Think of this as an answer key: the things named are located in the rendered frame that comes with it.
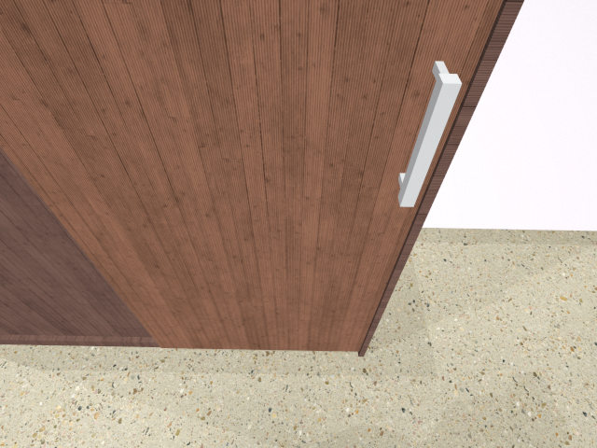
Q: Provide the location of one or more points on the handle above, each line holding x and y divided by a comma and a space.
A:
435, 119

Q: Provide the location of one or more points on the wardrobe door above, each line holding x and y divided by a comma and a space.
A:
231, 166
48, 284

